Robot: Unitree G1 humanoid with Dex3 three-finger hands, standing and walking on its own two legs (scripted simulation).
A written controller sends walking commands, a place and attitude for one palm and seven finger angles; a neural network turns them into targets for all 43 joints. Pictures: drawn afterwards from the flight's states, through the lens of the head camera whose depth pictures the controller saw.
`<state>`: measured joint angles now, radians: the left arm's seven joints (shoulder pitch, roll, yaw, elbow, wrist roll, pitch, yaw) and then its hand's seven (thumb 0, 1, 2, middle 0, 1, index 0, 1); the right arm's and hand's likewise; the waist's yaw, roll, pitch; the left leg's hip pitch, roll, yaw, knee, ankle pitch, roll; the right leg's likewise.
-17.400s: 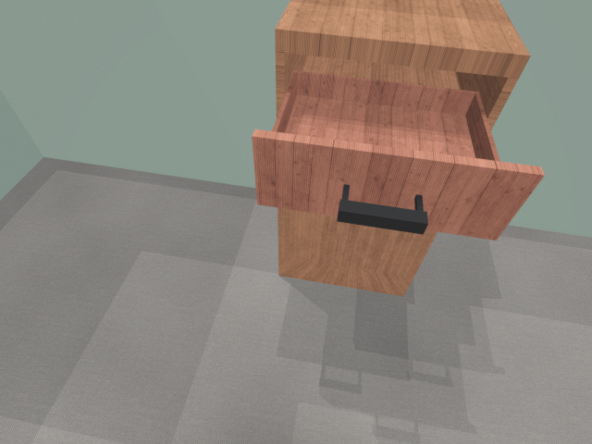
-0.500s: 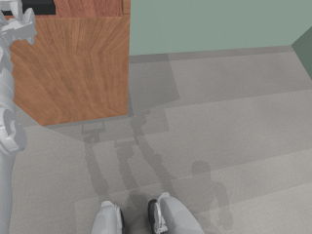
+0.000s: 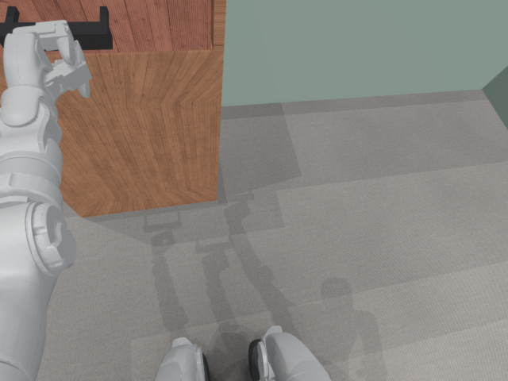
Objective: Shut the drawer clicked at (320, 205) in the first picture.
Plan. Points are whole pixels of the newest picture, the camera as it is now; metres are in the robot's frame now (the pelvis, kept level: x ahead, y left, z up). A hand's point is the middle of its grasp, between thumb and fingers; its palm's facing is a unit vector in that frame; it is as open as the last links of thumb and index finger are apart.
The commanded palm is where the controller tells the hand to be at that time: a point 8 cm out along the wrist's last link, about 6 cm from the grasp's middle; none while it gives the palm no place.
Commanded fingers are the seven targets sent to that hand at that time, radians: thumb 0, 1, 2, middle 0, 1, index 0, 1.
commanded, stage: pull the fist back off the drawer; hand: left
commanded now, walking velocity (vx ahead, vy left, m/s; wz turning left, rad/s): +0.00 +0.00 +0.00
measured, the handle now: (58, 25) +0.64 +0.21 +0.10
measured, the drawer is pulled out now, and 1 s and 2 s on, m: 0.00 0.00 0.00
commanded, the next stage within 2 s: draw the hand back to the body in 0.12 s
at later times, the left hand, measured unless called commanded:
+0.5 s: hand (48, 99) +0.48 +0.20 +0.13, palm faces +0.06 -1.00 -0.02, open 3.2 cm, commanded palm +0.44 +0.24 +0.14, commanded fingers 0.00 0.90 0.90 -1.40 -1.60 -1.40 -1.60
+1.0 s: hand out of the picture +0.31 +0.21 +0.18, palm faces +0.29 -0.93 -0.24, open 3.3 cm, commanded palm +0.27 +0.26 +0.19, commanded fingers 0.00 0.90 0.90 -1.40 -1.60 -1.40 -1.60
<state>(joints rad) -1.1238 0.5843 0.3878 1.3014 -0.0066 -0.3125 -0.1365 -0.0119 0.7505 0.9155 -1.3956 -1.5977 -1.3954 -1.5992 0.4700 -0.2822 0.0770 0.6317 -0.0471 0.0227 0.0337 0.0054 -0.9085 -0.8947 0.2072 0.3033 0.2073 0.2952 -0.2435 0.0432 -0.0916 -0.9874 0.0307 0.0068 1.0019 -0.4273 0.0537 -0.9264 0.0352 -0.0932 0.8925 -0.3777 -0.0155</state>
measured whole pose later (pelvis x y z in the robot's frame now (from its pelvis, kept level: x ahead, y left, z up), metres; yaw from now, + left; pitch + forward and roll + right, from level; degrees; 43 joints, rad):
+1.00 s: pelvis +0.02 -0.01 +0.06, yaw +1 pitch -1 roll +0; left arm 0.02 0.30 0.17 0.07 -0.09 -0.07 0.06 0.01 0.90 0.90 -1.40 -1.60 -1.40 -1.60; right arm 0.18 -0.24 0.06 0.58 0.04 -0.01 -0.06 0.01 -0.91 -0.90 0.21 0.30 0.21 0.30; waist 0.03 0.05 -0.01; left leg -0.21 -0.01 0.03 0.51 -0.28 0.03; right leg -0.20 0.01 -0.04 0.49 -0.27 -0.02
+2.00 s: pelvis +0.02 +0.00 +0.07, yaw +0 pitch +1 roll -1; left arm 0.59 0.36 0.32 -0.47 -0.05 -0.17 0.09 0.01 0.89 0.90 -1.40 -1.60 -1.40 -1.60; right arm 0.17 -0.25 -0.01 0.57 0.01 0.01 -0.06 0.02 -0.91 -0.90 0.21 0.30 0.21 0.30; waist 0.00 0.06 0.04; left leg -0.21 -0.02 0.06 0.42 -0.23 0.05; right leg -0.20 0.01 -0.02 0.38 -0.20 0.00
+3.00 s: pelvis -0.17 -0.02 +0.05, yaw -1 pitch +1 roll -4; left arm 0.67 0.53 0.44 -0.70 -0.07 -0.32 0.07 0.01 0.89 0.90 -1.40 -1.60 -1.40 -1.60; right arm 0.13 -0.19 0.02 0.57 0.02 -0.08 -0.05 0.02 -0.91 -0.89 0.21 0.30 0.21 0.30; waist -0.01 0.02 0.07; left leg -0.53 0.08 0.02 0.44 0.04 0.03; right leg -0.13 0.11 0.01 0.50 -0.39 -0.02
